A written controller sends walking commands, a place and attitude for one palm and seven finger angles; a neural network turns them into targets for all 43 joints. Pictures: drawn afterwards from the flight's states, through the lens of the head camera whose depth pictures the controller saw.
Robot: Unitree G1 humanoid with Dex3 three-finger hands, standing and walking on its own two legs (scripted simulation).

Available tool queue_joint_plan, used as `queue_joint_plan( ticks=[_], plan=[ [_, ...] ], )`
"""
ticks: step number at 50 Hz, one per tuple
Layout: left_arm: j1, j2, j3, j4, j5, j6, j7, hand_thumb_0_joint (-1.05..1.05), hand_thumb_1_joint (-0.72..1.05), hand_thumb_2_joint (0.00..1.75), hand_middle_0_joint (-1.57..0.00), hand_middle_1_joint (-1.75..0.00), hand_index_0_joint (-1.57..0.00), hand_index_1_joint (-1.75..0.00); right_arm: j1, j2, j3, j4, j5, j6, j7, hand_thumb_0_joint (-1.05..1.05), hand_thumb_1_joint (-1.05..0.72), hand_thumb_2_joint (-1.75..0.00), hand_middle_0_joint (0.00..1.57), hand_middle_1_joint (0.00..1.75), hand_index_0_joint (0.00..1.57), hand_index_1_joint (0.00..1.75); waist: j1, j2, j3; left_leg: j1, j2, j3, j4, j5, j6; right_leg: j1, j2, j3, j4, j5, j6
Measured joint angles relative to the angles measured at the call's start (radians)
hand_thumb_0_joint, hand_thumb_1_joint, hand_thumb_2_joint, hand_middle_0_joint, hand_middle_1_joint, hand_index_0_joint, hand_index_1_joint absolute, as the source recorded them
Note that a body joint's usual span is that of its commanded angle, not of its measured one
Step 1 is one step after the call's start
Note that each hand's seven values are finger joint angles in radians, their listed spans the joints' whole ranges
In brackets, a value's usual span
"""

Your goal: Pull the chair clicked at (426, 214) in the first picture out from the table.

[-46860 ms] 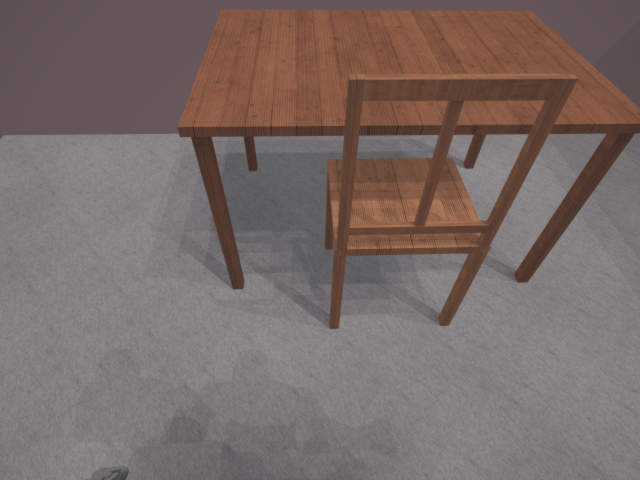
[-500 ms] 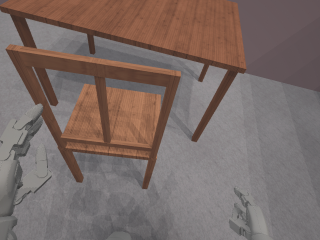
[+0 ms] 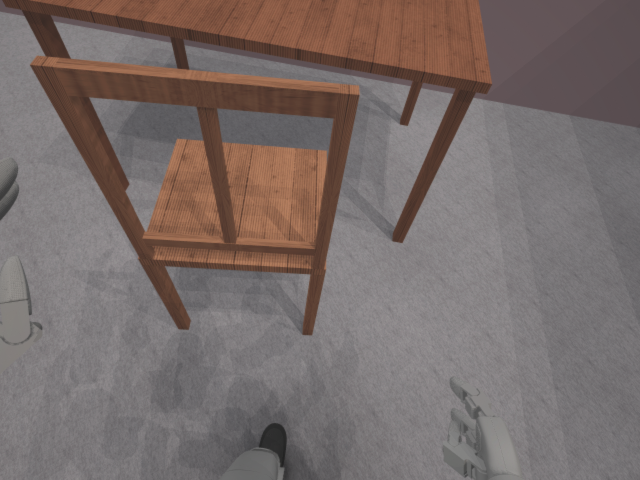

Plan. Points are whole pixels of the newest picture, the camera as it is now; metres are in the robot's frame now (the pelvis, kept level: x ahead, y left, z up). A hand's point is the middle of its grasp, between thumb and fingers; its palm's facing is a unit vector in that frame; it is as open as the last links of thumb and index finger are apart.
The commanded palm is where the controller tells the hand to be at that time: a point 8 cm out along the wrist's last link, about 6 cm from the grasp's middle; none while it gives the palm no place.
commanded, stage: stop stepping back and stand still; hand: left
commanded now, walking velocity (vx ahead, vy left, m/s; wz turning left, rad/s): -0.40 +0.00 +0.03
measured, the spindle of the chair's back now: (220, 185) +0.56 +0.23 -0.07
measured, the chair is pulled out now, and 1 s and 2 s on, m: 0.29 0.29 0.29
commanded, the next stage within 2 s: let the arm hang, fingers relaxed in 1.12 s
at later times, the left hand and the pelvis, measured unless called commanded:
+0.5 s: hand out of the picture +0.12 +0.26 +0.17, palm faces +0.36 -0.83 -0.44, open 7.4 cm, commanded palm +0.08 +0.29 +0.18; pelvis -0.06 +0.01 +0.00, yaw +0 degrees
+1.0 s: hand out of the picture +0.16 +0.28 +0.16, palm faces +0.35 -0.83 -0.43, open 7.4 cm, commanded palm +0.11 +0.32 +0.18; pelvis -0.03 +0.04 +0.00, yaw +0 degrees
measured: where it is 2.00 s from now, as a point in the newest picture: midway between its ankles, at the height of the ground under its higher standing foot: outside the picture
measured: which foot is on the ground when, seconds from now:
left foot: down 0.00-0.04, up 0.06-0.14, down 0.16-1.00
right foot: down 0.00-1.00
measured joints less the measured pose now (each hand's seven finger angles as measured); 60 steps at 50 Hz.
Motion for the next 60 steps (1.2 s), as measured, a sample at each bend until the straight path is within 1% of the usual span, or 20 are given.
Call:
queue_joint_plan(
  ticks=[1,3,5,7,8,10,12,15,17,20,22,25,27,30,34,36,38,43,50,60],
  plan=[
    [-0.011,-0.011,-0.009,0.007,-0.001,-0.004,-0.007,0.01,0.88,0.90,-0.21,-0.30,-0.21,-0.31,-0.019,-0.014,-0.006,0.004,0.000,0.007,0.003,0.01,-0.90,-0.90,0.21,0.30,0.20,0.30,0.005,0.024,0.016,-0.002,0.009,-0.006,0.006,-0.004,-0.004,0.013,0.012,-0.005,-0.032,0.052,-0.019],
    [-0.024,-0.022,-0.031,0.023,-0.002,-0.011,-0.020,0.01,0.88,0.90,-0.21,-0.30,-0.21,-0.31,-0.039,-0.029,-0.016,0.011,0.010,0.024,0.012,0.01,-0.90,-0.90,0.20,0.30,0.20,0.30,0.004,0.052,0.027,-0.025,0.011,-0.022,0.055,-0.104,-0.018,0.023,0.021,-0.018,-0.062,0.082,-0.041],
    [-0.012,-0.035,-0.049,0.039,0.004,-0.012,-0.029,0.01,0.88,0.90,-0.21,-0.30,-0.21,-0.31,-0.034,-0.029,-0.022,0.021,0.018,0.041,0.017,0.01,-0.90,-0.90,0.20,0.30,0.20,0.30,0.009,0.041,0.003,-0.039,-0.011,-0.017,0.164,-0.201,-0.028,0.016,0.009,-0.015,-0.074,0.085,-0.045],
    [0.003,-0.054,-0.064,0.060,0.016,-0.001,-0.030,0.01,0.88,0.90,-0.21,-0.30,-0.22,-0.31,-0.016,-0.029,-0.019,0.023,0.018,0.055,0.010,0.01,-0.90,-0.90,0.20,0.30,0.20,0.30,0.013,0.024,-0.033,0.011,-0.032,0.000,0.183,-0.207,-0.024,-0.002,-0.002,-0.004,-0.065,0.083,-0.040],
    [0.003,-0.063,-0.072,0.069,0.023,0.007,-0.027,0.01,0.88,0.90,-0.21,-0.30,-0.22,-0.31,-0.006,-0.036,-0.016,0.016,0.018,0.057,0.005,0.01,-0.90,-0.90,0.20,0.30,0.20,0.30,0.011,0.028,-0.046,0.056,-0.033,0.001,0.129,-0.171,-0.008,-0.014,0.001,-0.004,-0.048,0.077,-0.035],
    [-0.045,-0.065,-0.088,0.100,0.031,0.021,-0.018,0.01,0.88,0.90,-0.21,-0.30,-0.22,-0.31,-0.010,-0.033,-0.014,0.013,0.024,0.057,-0.010,0.01,-0.90,-0.90,0.20,0.30,0.20,0.30,0.003,-0.002,-0.027,0.087,-0.059,0.007,0.067,-0.141,0.037,-0.034,-0.026,-0.005,-0.001,0.061,-0.016],
    [-0.074,-0.062,-0.098,0.116,0.035,0.043,-0.002,0.01,0.88,0.90,-0.21,-0.30,-0.22,-0.31,-0.016,-0.031,-0.006,0.002,0.020,0.056,-0.019,0.01,-0.90,-0.90,0.20,0.30,0.20,0.30,0.000,-0.024,-0.012,0.107,-0.071,0.020,0.032,-0.114,0.050,-0.052,-0.041,0.008,0.045,0.031,0.008],
    [-0.080,-0.053,-0.105,0.108,0.051,0.078,0.016,0.01,0.88,0.90,-0.21,-0.30,-0.21,-0.31,-0.010,-0.028,0.000,-0.023,0.015,0.044,-0.028,0.01,-0.90,-0.90,0.20,0.30,0.20,0.30,-0.025,-0.025,-0.012,0.115,-0.079,0.017,0.007,-0.114,0.044,-0.062,-0.041,0.018,0.070,-0.027,-0.001],
    [-0.063,-0.044,-0.104,0.093,0.058,0.092,0.023,0.01,0.88,0.90,-0.21,-0.30,-0.21,-0.31,-0.003,-0.025,-0.002,-0.035,0.017,0.041,-0.027,0.01,-0.90,-0.90,0.20,0.30,0.20,0.30,-0.040,-0.017,-0.016,0.111,-0.080,0.014,0.011,-0.158,0.034,-0.054,-0.043,0.011,0.047,-0.017,-0.010],
    [-0.013,-0.018,-0.092,0.069,0.057,0.100,0.032,0.01,0.88,0.90,-0.21,-0.30,-0.21,-0.31,0.008,-0.026,-0.007,-0.035,0.014,0.050,-0.023,0.01,-0.90,-0.90,0.20,0.30,0.20,0.30,-0.051,-0.003,-0.029,0.086,-0.071,0.022,0.054,-0.241,0.010,-0.043,-0.045,-0.004,0.009,0.035,-0.024],
    [0.014,-0.013,-0.090,0.068,0.051,0.097,0.036,0.01,0.88,0.90,-0.21,-0.30,-0.22,-0.31,0.016,-0.035,-0.013,-0.016,0.013,0.061,-0.022,0.01,-0.90,-0.90,0.21,0.30,0.20,0.30,-0.046,0.011,-0.048,0.047,-0.065,0.022,0.140,-0.318,-0.009,-0.047,-0.040,-0.011,0.008,0.066,-0.036],
    [0.030,-0.043,-0.107,0.102,0.051,0.103,0.052,0.01,0.88,0.90,-0.21,-0.30,-0.22,-0.31,0.031,-0.053,-0.022,0.033,0.020,0.087,-0.024,0.01,-0.90,-0.90,0.21,0.30,0.20,0.30,-0.019,0.021,-0.096,0.036,-0.057,0.013,0.301,-0.385,-0.016,-0.067,-0.038,0.001,0.053,0.063,-0.044],
    [-0.002,-0.075,-0.132,0.142,0.059,0.113,0.067,0.01,0.88,0.90,-0.21,-0.30,-0.22,-0.31,0.052,-0.068,-0.027,0.055,0.029,0.094,-0.031,0.01,-0.90,-0.90,0.21,0.30,0.20,0.30,-0.017,0.032,-0.123,0.089,-0.042,0.008,0.275,-0.409,-0.005,-0.078,-0.038,-0.003,0.095,0.042,-0.030],
    [-0.101,-0.110,-0.160,0.202,0.074,0.129,0.079,0.01,0.88,0.90,-0.21,-0.30,-0.21,-0.31,0.061,-0.069,-0.033,0.079,0.041,0.090,-0.045,0.01,-0.90,-0.90,0.20,0.30,0.20,0.30,-0.020,0.012,-0.106,0.120,-0.063,0.020,0.244,-0.287,0.035,-0.083,-0.061,-0.001,0.170,-0.016,-0.011],
    [-0.129,-0.109,-0.147,0.202,0.091,0.138,0.078,0.01,0.88,0.90,-0.21,-0.30,-0.21,-0.31,0.079,-0.036,-0.023,0.052,0.038,0.061,-0.043,0.01,-0.90,-0.90,0.20,0.30,0.20,0.30,-0.043,-0.004,-0.100,0.149,-0.080,0.030,0.180,-0.270,0.060,-0.102,-0.054,0.026,0.255,-0.061,-0.002],
    [-0.099,-0.087,-0.133,0.164,0.093,0.124,0.077,0.01,0.89,0.90,-0.21,-0.30,-0.21,-0.31,0.088,-0.021,-0.012,0.030,0.035,0.042,-0.037,0.01,-0.90,-0.90,0.20,0.30,0.20,0.30,-0.054,-0.003,-0.101,0.148,-0.083,0.032,0.153,-0.250,0.060,-0.074,-0.056,0.015,0.183,-0.034,-0.003],
    [-0.056,-0.060,-0.112,0.130,0.091,0.102,0.076,0.01,0.89,0.90,-0.21,-0.30,-0.21,-0.31,0.086,-0.010,0.000,0.019,0.032,0.030,-0.028,0.01,-0.90,-0.90,0.20,0.30,0.20,0.30,-0.054,-0.009,-0.103,0.135,-0.089,0.048,0.150,-0.250,0.060,-0.042,-0.065,0.018,0.097,-0.004,-0.014],
    [-0.016,-0.043,-0.118,0.136,0.078,0.093,0.074,0.01,0.89,0.90,-0.21,-0.30,-0.21,-0.31,0.054,-0.015,0.011,0.039,0.028,0.044,-0.020,0.01,-0.90,-0.90,0.21,0.30,0.20,0.30,-0.044,0.025,-0.089,0.138,-0.077,0.053,0.137,-0.253,0.059,-0.033,-0.055,0.024,0.059,0.013,-0.015],
    [-0.031,-0.063,-0.143,0.150,0.063,0.133,0.075,0.01,0.88,0.90,-0.21,-0.30,-0.21,-0.31,0.017,-0.036,0.005,0.034,0.034,0.079,-0.033,0.01,-0.90,-0.90,0.21,0.30,0.20,0.30,-0.028,0.021,-0.085,0.161,-0.089,0.051,0.120,-0.255,0.060,-0.016,-0.066,0.023,0.061,-0.002,-0.011],
    [-0.040,-0.075,-0.151,0.138,0.057,0.138,0.080,0.01,0.88,0.90,-0.21,-0.30,-0.21,-0.31,-0.011,-0.050,-0.005,-0.011,0.037,0.100,-0.042,0.01,-0.90,-0.90,0.20,0.30,0.20,0.30,-0.022,0.015,-0.105,0.173,-0.081,0.042,0.103,-0.248,0.054,0.008,-0.057,0.017,0.020,0.017,-0.018]
  ],
)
